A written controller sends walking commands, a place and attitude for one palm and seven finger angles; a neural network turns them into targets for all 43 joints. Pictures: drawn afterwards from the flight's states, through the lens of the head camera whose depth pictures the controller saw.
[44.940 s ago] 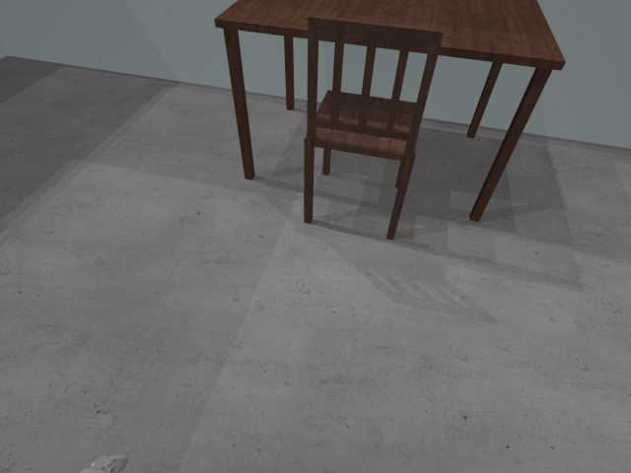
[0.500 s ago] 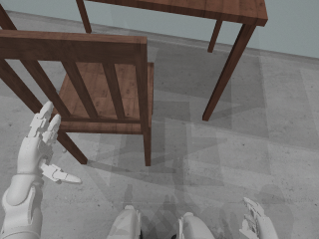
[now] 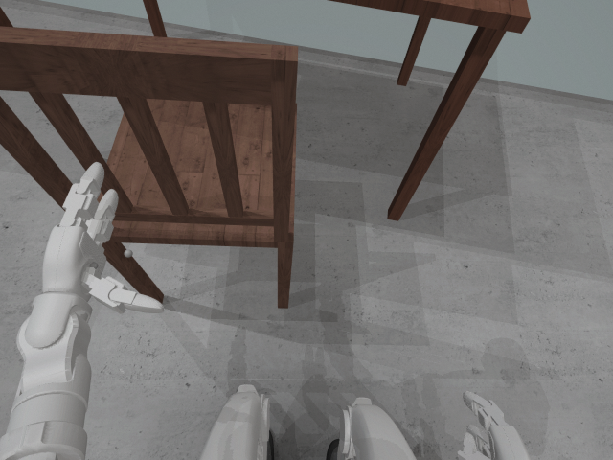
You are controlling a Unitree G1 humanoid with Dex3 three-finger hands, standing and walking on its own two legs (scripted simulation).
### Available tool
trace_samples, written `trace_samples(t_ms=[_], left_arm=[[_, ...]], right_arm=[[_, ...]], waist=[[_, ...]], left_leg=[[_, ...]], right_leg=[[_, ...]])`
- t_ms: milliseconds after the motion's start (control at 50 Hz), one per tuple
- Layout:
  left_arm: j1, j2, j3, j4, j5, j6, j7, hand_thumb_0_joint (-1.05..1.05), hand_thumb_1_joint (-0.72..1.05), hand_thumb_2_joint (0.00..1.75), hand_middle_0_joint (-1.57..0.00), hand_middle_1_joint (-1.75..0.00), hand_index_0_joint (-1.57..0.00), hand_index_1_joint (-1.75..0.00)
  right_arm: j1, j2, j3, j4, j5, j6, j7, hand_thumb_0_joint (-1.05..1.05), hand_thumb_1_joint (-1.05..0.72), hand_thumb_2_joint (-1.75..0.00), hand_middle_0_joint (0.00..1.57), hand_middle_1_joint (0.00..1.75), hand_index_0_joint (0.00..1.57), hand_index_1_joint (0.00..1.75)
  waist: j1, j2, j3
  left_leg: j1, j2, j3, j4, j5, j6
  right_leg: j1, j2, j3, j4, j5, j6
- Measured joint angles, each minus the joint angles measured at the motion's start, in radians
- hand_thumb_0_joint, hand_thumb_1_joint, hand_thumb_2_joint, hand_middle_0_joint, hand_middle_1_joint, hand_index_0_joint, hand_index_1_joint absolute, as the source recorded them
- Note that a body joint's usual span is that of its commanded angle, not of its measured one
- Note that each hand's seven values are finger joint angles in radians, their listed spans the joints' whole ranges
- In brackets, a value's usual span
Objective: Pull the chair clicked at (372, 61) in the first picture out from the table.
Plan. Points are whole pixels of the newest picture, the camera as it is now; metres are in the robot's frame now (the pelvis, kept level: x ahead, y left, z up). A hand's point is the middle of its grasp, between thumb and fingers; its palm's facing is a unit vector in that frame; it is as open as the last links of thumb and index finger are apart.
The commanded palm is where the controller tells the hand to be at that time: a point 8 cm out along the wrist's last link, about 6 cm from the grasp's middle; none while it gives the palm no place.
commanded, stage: aim the fingers beside a spindle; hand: left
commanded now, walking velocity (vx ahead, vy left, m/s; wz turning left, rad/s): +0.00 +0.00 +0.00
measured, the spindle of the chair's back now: (160, 163) +0.51 +0.24 +0.00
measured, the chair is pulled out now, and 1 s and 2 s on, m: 0.20 0.20 0.20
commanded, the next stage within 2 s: push the fingers through the gap in 0.98 s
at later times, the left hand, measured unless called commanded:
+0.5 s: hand (138, 255) +0.36 +0.23 +0.01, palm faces +0.05 -1.00 -0.04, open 16.9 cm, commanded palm +0.34 +0.27 +0.02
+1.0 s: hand (136, 258) +0.35 +0.23 +0.02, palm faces +0.06 -1.00 -0.05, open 16.9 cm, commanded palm +0.33 +0.28 +0.03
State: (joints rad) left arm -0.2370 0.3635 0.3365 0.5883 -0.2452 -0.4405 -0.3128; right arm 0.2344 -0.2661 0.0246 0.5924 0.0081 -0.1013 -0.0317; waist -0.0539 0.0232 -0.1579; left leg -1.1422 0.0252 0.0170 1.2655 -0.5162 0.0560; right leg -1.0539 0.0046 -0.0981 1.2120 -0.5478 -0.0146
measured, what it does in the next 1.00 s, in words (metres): stands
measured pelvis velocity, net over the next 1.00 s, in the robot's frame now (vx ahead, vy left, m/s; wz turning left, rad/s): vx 0.01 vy -0.01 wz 0.00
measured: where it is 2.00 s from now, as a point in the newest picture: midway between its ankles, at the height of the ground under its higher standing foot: outside the picture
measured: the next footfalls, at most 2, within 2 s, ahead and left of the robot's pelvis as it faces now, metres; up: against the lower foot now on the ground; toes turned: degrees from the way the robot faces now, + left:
none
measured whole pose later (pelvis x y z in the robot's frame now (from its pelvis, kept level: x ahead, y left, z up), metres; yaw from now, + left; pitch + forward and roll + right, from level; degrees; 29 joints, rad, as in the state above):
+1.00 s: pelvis +0.01 -0.01 +0.00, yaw +0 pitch +23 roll -3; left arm -0.19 0.35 0.37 0.56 -0.26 -0.46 -0.34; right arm 0.23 -0.26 0.02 0.59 0.01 -0.07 -0.03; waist -0.05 0.02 -0.16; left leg -1.14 0.04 0.01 1.27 -0.53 0.04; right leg -1.06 0.02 -0.10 1.22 -0.56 -0.03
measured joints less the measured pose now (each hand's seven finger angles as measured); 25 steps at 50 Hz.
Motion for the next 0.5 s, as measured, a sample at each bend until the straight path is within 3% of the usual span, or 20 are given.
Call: trace_samples(t_ms=[140, 300, 500], left_arm=[[-0.021, -0.031, -0.031, -0.012, 0.017, -0.01, 0.004, -0.01, -0.5, 0.3, -0.06, -0.08, -0.06, -0.08], [-0.005, -0.011, 0.01, -0.002, 0.024, -0.01, 0.042, -0.01, -0.5, 0.3, -0.06, -0.08, -0.06, -0.08], [-0.002, -0.005, 0.003, 0.033, -0.004, -0.028, -0.019, -0.01, -0.5, 0.3, -0.06, -0.08, -0.06, -0.08]], right_arm=[[-0.001, -0.003, -0.007, 0.01, -0.002, 0.019, 0.003, 0.01, -0.9, -0.9, 0.2, 0.3, 0.2, 0.3], [0.006, 0.008, -0.001, -0.006, 0.001, 0.051, 0.009, 0.01, -0.9, -0.9, 0.2, 0.3, 0.2, 0.3], [0.003, -0.004, -0.004, 0.011, 0.007, 0.038, -0.001, 0.01, -0.9, -0.9, 0.2, 0.3, 0.2, 0.3]], waist=[[-0.003, 0.002, 0.004], [-0.012, 0.001, 0.004], [0.0, 0.001, 0.004]], left_leg=[[-0.015, 0.001, 0.003, 0.008, -0.002, 0.001], [0.007, 0.007, 0.009, -0.01, 0.0, -0.003], [0.0, 0.006, -0.009, -0.001, -0.004, -0.012]], right_leg=[[-0.015, 0.0, 0.003, 0.008, -0.001, 0.002], [-0.002, 0.007, 0.01, -0.004, 0.002, -0.003], [-0.001, 0.008, -0.007, 0.001, -0.006, -0.013]])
